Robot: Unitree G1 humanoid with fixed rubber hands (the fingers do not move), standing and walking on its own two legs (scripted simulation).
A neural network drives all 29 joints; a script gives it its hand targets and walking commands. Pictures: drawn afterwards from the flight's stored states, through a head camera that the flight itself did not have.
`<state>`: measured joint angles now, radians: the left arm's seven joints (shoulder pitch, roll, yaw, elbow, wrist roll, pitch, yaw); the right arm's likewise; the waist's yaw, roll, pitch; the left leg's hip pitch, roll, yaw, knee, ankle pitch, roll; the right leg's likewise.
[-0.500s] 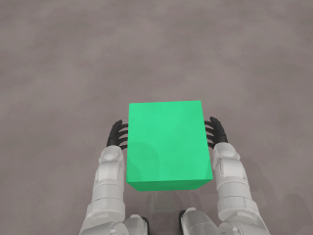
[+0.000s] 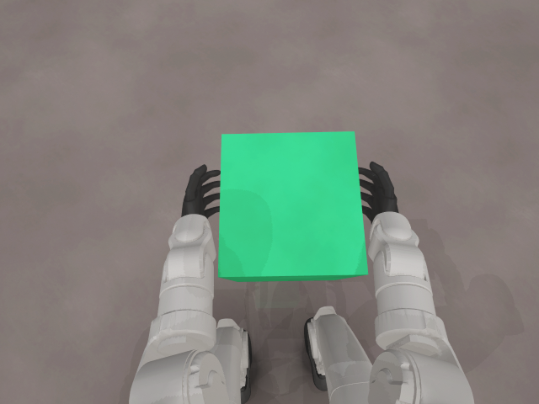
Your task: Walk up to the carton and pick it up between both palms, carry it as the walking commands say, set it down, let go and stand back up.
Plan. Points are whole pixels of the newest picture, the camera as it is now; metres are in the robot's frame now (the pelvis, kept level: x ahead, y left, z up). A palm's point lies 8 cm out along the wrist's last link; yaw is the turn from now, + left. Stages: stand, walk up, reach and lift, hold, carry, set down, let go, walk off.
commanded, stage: set down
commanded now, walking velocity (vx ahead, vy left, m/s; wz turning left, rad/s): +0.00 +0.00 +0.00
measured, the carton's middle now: (286, 218) +0.39 -0.04 -0.13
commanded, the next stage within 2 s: none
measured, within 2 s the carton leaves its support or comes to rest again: neither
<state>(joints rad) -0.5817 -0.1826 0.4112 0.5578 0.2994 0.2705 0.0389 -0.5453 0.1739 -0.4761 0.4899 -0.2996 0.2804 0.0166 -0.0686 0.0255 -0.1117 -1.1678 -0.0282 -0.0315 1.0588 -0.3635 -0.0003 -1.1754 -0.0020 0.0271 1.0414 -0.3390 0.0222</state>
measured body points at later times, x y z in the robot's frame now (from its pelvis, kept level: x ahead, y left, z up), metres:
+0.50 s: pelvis -0.01 +0.00 -0.08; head +0.19 -0.01 +0.32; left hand +0.43 +0.10 -0.15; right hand +0.40 -0.19 -0.15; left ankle +0.06 +0.12 -0.65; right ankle +0.07 -0.13 -0.65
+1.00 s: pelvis -0.03 +0.00 -0.16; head +0.22 -0.01 +0.22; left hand +0.45 +0.10 -0.24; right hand +0.42 -0.19 -0.24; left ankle +0.06 +0.12 -0.65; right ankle +0.07 -0.13 -0.65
